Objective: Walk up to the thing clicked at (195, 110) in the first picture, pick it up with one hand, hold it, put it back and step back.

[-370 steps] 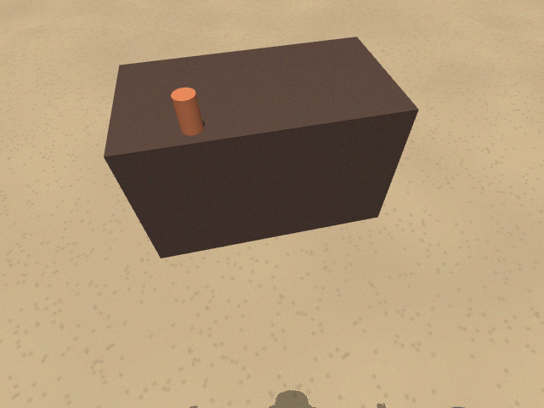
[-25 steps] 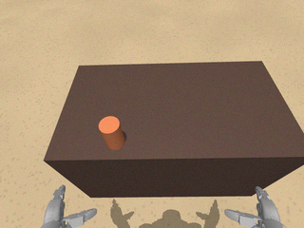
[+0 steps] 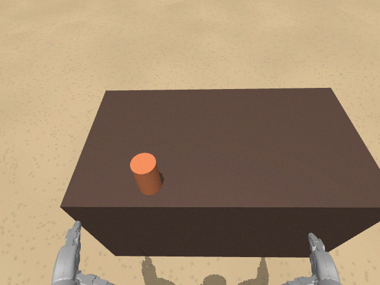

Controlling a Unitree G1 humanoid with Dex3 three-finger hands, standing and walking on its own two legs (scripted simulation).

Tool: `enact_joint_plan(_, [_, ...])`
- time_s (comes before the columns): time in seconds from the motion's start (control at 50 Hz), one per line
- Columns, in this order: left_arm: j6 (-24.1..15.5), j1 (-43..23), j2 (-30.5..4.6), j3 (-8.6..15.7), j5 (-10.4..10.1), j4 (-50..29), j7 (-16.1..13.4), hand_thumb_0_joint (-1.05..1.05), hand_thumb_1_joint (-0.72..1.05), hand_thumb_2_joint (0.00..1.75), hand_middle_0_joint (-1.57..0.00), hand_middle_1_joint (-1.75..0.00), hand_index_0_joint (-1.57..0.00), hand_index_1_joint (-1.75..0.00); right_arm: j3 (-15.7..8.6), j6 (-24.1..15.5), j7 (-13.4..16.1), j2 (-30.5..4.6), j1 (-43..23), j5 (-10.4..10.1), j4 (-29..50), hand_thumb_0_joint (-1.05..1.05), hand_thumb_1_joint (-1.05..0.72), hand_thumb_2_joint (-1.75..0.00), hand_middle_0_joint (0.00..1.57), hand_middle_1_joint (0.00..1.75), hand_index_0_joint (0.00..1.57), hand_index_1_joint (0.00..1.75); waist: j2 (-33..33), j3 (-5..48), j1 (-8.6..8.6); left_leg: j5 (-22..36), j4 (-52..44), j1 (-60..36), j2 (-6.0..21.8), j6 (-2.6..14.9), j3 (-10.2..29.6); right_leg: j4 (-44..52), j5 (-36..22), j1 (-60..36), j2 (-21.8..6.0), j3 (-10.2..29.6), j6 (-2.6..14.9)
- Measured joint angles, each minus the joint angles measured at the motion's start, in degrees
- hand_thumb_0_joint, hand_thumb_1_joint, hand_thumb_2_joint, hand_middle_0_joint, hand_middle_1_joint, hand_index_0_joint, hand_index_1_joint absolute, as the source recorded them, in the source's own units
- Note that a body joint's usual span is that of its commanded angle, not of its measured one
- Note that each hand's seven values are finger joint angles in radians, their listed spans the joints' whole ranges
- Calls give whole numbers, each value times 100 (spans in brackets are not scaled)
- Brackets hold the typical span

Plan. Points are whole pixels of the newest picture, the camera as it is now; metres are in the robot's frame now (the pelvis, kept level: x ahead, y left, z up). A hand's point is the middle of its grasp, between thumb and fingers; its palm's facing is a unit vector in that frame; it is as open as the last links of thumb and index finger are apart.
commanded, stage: rise first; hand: left
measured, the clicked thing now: (146, 174) +0.42 +0.16 -0.11
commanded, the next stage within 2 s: go down in 0.44 s
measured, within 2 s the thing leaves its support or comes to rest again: neither
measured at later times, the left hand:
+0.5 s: hand (92, 261) +0.16 +0.23 -0.03, palm faces +0.20 -0.93 -0.31, open 17.5 cm
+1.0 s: hand (72, 213) +0.25 +0.28 +0.01, palm faces +0.23 -0.96 -0.14, open 17.5 cm
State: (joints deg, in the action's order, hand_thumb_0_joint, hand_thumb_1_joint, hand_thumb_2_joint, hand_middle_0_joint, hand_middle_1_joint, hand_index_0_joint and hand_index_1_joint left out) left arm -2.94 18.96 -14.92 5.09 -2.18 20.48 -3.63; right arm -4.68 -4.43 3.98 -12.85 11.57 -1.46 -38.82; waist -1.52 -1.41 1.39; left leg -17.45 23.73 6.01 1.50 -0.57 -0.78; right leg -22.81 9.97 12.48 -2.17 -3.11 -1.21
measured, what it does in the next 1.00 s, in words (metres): stands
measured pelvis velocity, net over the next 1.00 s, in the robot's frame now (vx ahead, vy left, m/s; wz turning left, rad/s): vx -0.03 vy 0.00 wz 0.02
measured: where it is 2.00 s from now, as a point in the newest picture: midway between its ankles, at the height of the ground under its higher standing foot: outside the picture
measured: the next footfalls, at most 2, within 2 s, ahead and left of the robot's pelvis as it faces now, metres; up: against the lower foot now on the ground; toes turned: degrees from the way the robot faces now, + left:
none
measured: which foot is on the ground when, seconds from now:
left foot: down 0.00-1.00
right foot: down 0.00-1.00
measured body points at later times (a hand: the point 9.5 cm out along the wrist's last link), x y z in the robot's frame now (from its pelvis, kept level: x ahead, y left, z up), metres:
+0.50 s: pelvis -0.01 +0.00 +0.00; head +0.00 -0.01 +0.45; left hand +0.15 +0.27 -0.01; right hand +0.15 -0.26 -0.09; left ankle -0.05 +0.12 -0.74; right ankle +0.02 -0.14 -0.74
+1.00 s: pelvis -0.03 +0.00 -0.01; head -0.01 +0.01 +0.44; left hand +0.23 +0.33 +0.02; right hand +0.13 -0.27 -0.09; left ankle -0.05 +0.12 -0.74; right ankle +0.02 -0.14 -0.74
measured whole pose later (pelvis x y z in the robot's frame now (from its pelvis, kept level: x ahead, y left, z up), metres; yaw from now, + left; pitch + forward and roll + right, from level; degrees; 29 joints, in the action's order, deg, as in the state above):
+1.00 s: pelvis -0.03 +0.00 -0.01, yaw +1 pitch +2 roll -1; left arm -14.8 -1.7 -22.3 20.3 -10.3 33.0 11.9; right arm -4.2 -6.9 3.1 -13.1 11.6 -1.3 -37.6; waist 0.9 -0.3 -1.1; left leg -19.7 33.2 15.1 1.2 -0.5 0.3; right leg -30.2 11.4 20.3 -2.8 -3.8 -1.1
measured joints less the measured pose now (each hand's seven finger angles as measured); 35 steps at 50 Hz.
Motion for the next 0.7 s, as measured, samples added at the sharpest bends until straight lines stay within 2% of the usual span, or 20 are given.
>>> enact_joint_plan(0.44, [-101,386,-4,111,-22,-951,133,-2,-55,8,-5,-4,-4,-6,20,8,-87,33,181,38,297,-1,52,-5,5,5,6,5,-36,-121,18,92,-146,-269,6,-14,26,112,-60,-266,7,-31,21])
enact_joint_plan(0.58, [-169,397,-40,212,-24,-985,130,-2,-56,8,-5,-4,-4,-6,-21,-5,-73,33,154,49,248,-1,53,-5,5,5,6,5,-30,-165,22,134,-164,-284,4,-24,46,123,-89,-286,4,-50,35])
enact_joint_plan(0.64, [-242,368,75,312,-124,-1036,211,-2,-56,7,-5,-5,-5,-6,-17,-50,-110,13,142,85,285,-1,51,-6,5,5,6,5,-35,-109,5,83,-5,-114,6,-21,73,26,-64,-154,-2,-73,28])
enact_joint_plan(0.7, [-337,144,109,444,-106,-873,314,-2,-56,7,-6,-7,-6,-7,-42,-73,-124,10,137,105,386,-1,48,-6,5,5,6,5,-12,-89,-14,37,145,28,1,-18,108,-82,-29,-45,-13,-102,26])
